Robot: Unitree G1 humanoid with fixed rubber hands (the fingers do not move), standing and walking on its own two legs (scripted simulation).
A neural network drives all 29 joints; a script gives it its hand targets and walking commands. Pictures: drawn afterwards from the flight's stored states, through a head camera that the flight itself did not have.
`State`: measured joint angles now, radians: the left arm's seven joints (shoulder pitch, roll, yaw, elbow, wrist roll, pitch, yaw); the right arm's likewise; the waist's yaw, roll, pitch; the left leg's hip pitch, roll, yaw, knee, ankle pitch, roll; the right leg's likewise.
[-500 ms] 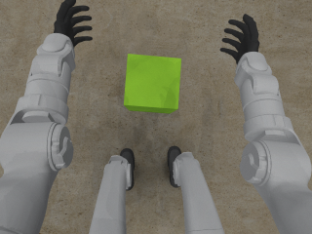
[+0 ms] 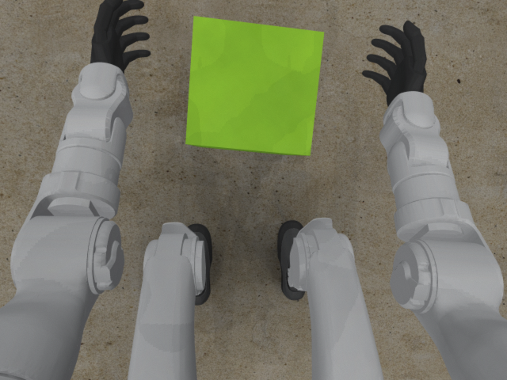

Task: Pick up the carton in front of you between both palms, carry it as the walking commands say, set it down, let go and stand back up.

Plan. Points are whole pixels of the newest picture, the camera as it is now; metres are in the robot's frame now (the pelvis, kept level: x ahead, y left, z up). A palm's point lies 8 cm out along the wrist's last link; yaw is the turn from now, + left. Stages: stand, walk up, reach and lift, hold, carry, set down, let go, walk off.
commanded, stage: reach and lift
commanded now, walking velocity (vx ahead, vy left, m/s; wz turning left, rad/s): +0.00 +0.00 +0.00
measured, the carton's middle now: (250, 101) +0.50 -0.01 -0.38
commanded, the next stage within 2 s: none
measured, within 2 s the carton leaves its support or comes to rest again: leaves its support in 1.30 s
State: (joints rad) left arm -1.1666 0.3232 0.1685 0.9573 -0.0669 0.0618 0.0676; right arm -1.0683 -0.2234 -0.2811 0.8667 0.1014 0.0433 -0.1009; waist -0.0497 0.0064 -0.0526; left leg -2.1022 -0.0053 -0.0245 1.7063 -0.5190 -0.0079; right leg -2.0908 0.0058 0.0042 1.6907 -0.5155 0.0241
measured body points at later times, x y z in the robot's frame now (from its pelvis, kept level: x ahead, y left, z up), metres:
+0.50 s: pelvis -0.04 +0.00 -0.13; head +0.34 +0.01 +0.10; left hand +0.53 +0.18 -0.33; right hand +0.50 -0.20 -0.33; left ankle +0.08 +0.12 -0.47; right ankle +0.08 -0.13 -0.47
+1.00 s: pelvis -0.04 +0.00 -0.13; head +0.34 +0.01 +0.11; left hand +0.53 +0.14 -0.32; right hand +0.51 -0.16 -0.32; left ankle +0.08 +0.12 -0.47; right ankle +0.08 -0.13 -0.47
